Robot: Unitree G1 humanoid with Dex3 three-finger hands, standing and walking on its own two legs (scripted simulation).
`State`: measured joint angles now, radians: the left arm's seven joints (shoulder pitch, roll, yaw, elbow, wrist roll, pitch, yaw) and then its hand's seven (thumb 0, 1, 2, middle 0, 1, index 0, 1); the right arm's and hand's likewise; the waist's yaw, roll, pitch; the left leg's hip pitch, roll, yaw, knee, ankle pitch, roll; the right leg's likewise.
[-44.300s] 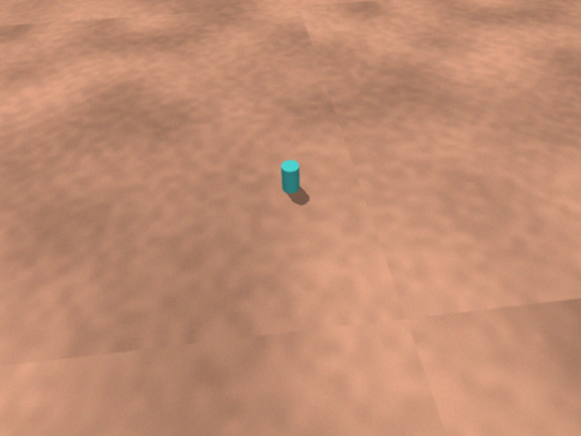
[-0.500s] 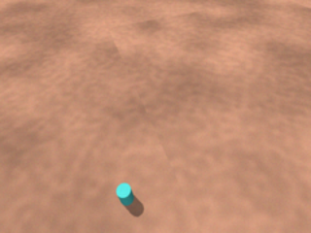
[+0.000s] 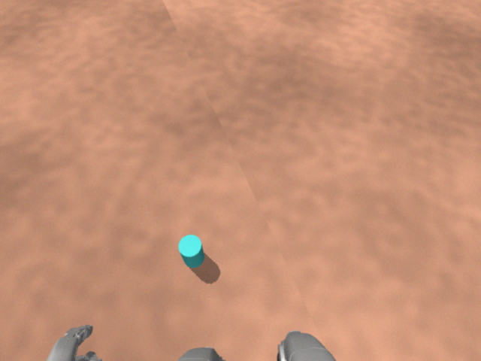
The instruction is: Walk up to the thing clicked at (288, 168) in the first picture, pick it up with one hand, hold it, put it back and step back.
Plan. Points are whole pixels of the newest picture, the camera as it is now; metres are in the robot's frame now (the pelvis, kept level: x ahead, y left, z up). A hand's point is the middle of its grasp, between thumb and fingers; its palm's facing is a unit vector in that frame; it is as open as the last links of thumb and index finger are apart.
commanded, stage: step back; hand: left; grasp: from the side
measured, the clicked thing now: (192, 251) +0.51 +0.19 -0.69
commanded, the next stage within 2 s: none
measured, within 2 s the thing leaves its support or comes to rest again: neither
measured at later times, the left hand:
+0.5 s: hand out of the picture +0.03 +0.26 -0.14, palm faces -0.09 -0.91 -0.40, open 7.4 cm
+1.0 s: hand out of the picture -0.09 +0.29 -0.14, palm faces -0.06 -0.93 -0.36, open 7.4 cm
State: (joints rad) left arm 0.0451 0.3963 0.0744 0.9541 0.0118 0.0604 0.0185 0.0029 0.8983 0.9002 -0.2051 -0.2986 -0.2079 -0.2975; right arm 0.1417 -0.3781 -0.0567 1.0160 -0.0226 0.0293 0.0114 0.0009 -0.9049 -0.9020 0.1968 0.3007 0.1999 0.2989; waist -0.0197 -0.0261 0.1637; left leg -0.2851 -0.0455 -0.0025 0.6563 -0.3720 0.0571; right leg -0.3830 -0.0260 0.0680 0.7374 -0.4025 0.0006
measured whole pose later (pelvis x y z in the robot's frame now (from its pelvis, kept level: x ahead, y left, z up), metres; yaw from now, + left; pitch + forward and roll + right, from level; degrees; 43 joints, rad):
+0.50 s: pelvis -0.08 +0.01 +0.00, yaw -5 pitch -3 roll +1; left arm 0.16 0.35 0.06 0.87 0.03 0.04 0.00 0.00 0.90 0.90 -0.21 -0.30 -0.21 -0.30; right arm 0.10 -0.35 -0.05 0.91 -0.01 0.05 -0.01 0.00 -0.90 -0.90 0.20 0.30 0.20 0.30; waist 0.00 0.01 0.16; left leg -0.40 -0.09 -0.02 0.91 -0.48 0.02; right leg -0.26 0.03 0.07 0.64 -0.33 -0.04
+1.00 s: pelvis -0.21 +0.03 +0.01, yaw -4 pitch -1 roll -1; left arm 0.16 0.40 0.10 0.80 0.02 0.08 0.00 0.00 0.90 0.90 -0.20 -0.30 -0.21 -0.30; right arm 0.15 -0.35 -0.04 0.84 -0.04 0.01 -0.02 0.00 -0.90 -0.90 0.20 0.30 0.21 0.30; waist 0.01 -0.05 0.16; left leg -0.30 0.03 -0.02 0.56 -0.24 0.01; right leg -0.41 0.09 0.17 1.11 -0.49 0.02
